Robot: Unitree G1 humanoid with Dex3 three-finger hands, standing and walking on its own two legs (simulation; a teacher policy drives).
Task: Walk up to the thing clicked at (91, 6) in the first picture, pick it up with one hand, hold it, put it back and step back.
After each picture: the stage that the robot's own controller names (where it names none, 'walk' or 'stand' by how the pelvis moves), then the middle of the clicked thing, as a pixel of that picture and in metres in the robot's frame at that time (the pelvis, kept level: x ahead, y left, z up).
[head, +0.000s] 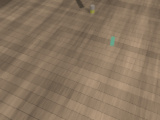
stand; (92, 9) +2.11 -0.22 -0.72
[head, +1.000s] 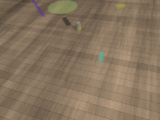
walk; (78, 26) +1.98 +0.13 -0.70
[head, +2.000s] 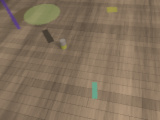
walk; (63, 44) +1.37 +0.28 -0.72
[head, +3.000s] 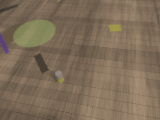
walk; (59, 76) +0.91 +0.26 -0.72
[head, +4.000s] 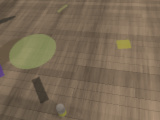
walk; (61, 110) +0.57 +0.25 -0.72
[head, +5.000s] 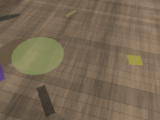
stand; out of the picture +0.45 +0.06 -0.70
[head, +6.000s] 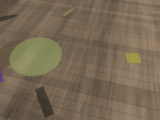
stand; out of the picture +0.43 +0.09 -0.71
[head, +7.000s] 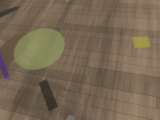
walk; out of the picture +0.39 +0.17 -0.70
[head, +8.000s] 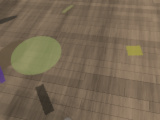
stand; out of the picture +0.44 +0.17 -0.69
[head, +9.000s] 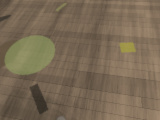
stand; out of the picture +0.44 +0.22 -0.70
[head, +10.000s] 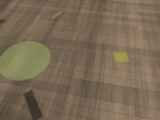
stand; out of the picture +0.43 +0.20 -0.72
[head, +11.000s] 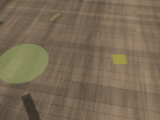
stand; out of the picture +0.41 +0.20 -0.73
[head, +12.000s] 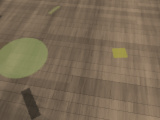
go down; out of the picture +0.42 +0.21 -0.72
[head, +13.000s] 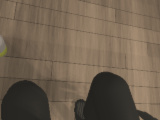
go down; out of the picture +0.49 +0.25 -0.30
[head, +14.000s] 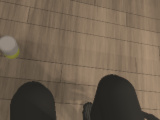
approach; (9, 48) +0.49 +0.25 -0.30
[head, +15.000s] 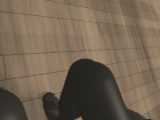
close in; out of the picture +0.47 +0.30 -0.23
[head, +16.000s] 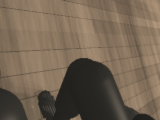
close; out of the picture +0.46 +0.30 -0.23
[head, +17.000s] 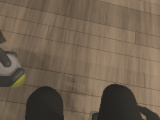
lift; (11, 72) +0.36 +0.24 -0.09
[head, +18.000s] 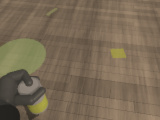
hold; (34, 96) +0.32 +0.17 +0.02
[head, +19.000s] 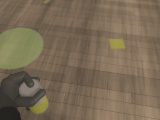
hold; (35, 97) +0.32 +0.17 -0.02
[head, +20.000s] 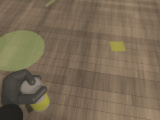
hold; (36, 95) +0.33 +0.16 -0.02
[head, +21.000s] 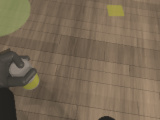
crouch; (25, 75) +0.39 +0.19 -0.07
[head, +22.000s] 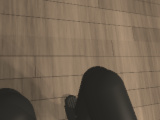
lower; out of the picture +0.50 +0.29 -0.16
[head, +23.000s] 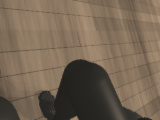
lower; out of the picture +0.45 +0.30 -0.24
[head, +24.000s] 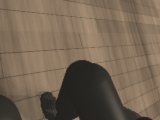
lower; out of the picture +0.45 +0.30 -0.24
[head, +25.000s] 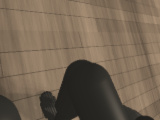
lower; out of the picture +0.45 +0.30 -0.24
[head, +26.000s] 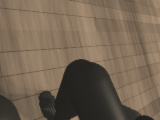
lower; out of the picture +0.45 +0.30 -0.24
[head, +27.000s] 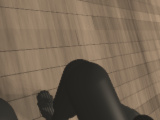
open; out of the picture +0.45 +0.30 -0.24
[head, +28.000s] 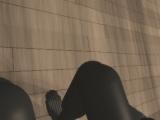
stand; out of the picture +0.44 +0.29 -0.24
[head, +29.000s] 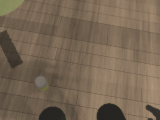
walk; (42, 83) +0.45 +0.21 -0.50
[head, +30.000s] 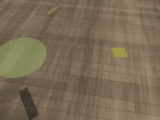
stand; out of the picture +0.40 +0.19 -0.66
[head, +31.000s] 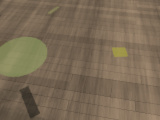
stand; out of the picture +0.41 +0.19 -0.66
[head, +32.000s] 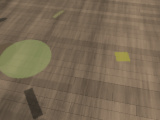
stand; out of the picture +0.41 +0.18 -0.70
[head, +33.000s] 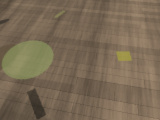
stand; out of the picture +0.41 +0.18 -0.73
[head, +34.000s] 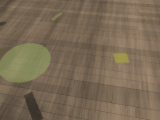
stand; out of the picture +0.39 +0.20 -0.73
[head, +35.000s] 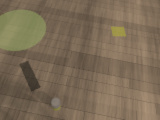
walk; (56, 104) +0.47 +0.12 -0.71
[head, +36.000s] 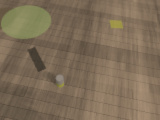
walk; (59, 81) +0.72 +0.14 -0.71
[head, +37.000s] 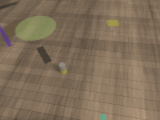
stand; (62, 68) +1.02 +0.25 -0.70
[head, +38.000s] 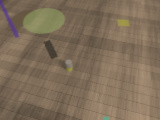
stand; (69, 65) +1.00 +0.12 -0.71
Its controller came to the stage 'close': yes
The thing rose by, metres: 0.69
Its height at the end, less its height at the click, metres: +0.00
